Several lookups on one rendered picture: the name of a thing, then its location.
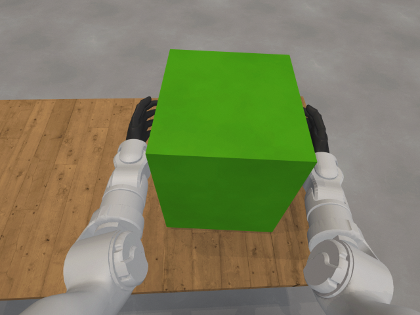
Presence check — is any robot right hand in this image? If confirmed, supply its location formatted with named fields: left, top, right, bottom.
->
left=303, top=104, right=329, bottom=153

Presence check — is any carton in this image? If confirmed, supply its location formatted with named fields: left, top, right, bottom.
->
left=146, top=49, right=317, bottom=232

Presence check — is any robot right forearm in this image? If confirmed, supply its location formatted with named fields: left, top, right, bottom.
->
left=303, top=152, right=379, bottom=261

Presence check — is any left robot upper arm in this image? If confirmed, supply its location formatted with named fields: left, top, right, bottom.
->
left=19, top=229, right=148, bottom=315

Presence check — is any robot left hand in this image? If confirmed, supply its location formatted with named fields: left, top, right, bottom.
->
left=126, top=96, right=158, bottom=142

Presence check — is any robot left forearm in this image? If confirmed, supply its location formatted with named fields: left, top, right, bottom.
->
left=63, top=139, right=151, bottom=285

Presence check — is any table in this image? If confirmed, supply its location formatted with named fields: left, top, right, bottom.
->
left=0, top=96, right=310, bottom=301

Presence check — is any right robot upper arm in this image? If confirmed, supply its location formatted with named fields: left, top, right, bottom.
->
left=303, top=239, right=420, bottom=315

